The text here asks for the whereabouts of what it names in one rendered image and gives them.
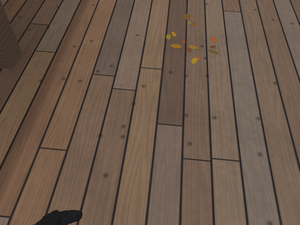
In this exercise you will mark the left robot hand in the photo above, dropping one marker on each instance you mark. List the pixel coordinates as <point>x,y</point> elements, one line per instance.
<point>61,217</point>

